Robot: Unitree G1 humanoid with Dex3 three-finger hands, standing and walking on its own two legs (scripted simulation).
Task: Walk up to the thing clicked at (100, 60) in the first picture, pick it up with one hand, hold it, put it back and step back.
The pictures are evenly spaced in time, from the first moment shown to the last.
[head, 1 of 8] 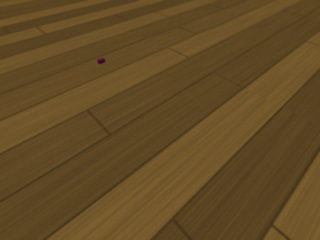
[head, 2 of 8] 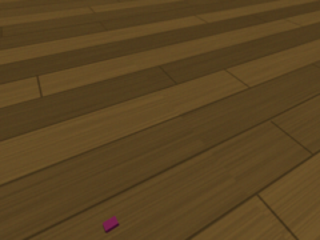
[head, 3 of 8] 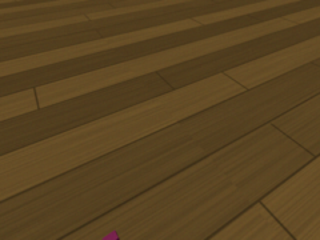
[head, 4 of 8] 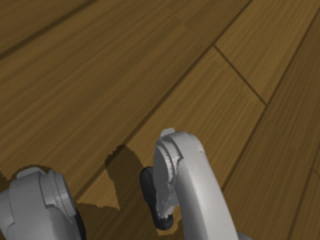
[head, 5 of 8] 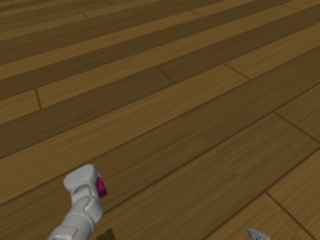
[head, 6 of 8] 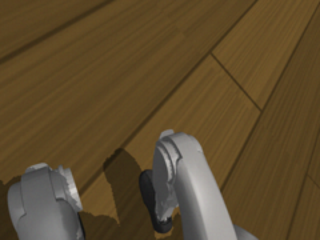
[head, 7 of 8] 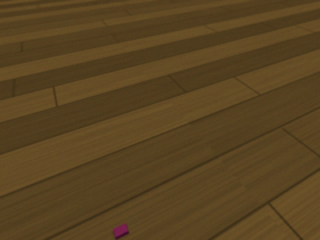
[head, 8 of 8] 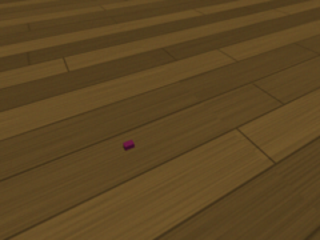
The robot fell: no
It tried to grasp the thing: yes
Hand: left
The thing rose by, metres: 0.68
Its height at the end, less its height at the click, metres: +0.00
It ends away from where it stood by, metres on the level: 0.01
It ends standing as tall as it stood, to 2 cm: yes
